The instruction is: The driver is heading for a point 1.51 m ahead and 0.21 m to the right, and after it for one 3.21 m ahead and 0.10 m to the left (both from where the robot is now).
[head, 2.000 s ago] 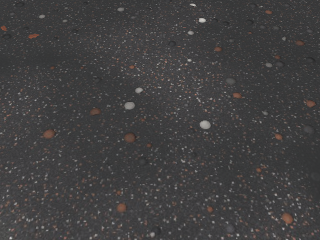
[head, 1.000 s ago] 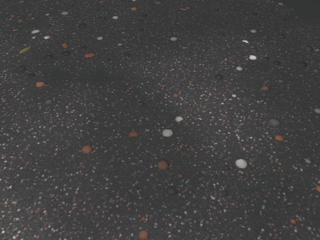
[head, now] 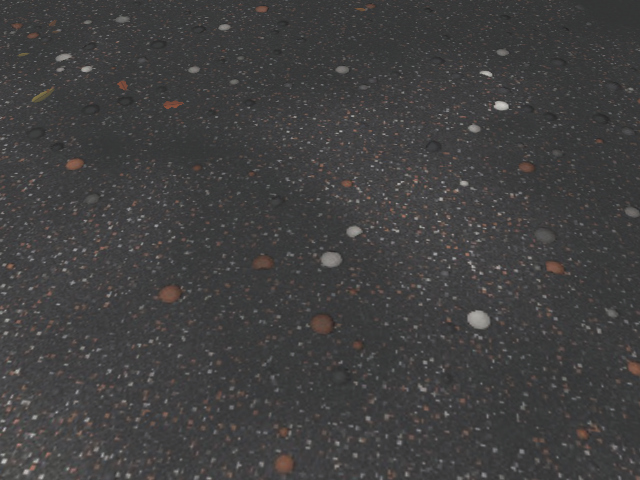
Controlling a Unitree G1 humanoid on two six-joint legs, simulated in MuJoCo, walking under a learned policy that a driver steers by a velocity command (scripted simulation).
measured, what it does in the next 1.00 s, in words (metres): walks ahead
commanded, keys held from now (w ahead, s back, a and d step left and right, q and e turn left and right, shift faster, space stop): no key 0.52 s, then w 0.48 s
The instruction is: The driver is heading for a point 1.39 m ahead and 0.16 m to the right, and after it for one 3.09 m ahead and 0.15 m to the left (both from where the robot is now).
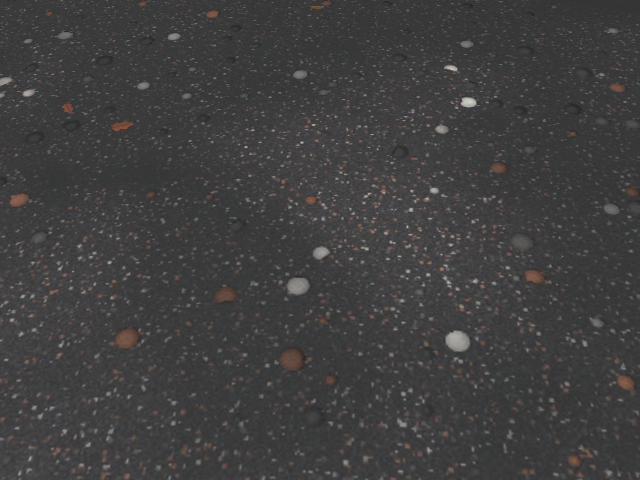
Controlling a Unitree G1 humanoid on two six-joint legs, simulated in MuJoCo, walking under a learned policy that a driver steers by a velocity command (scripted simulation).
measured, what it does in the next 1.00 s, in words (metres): walks ahead: right foot, then left foot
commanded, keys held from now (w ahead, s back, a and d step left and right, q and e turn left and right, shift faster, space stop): w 0.86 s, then no key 0.14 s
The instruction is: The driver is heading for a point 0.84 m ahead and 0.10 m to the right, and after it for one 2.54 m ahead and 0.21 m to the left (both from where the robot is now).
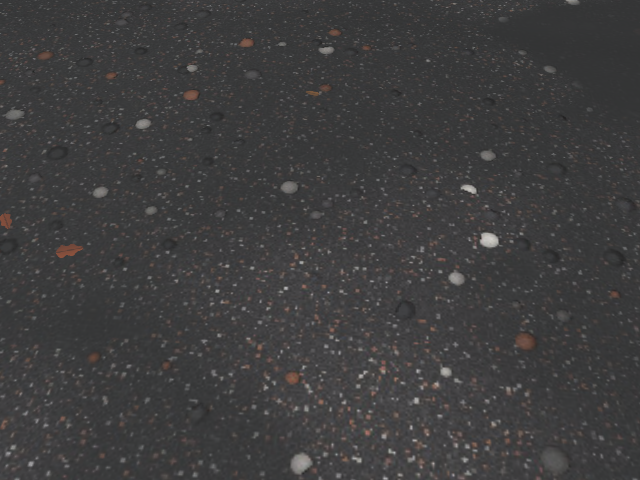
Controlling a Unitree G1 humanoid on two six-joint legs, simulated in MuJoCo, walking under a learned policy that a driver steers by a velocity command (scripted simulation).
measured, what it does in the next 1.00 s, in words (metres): walks ahead: right foot, then left foot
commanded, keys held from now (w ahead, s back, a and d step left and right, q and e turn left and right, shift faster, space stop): no key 0.80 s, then w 0.20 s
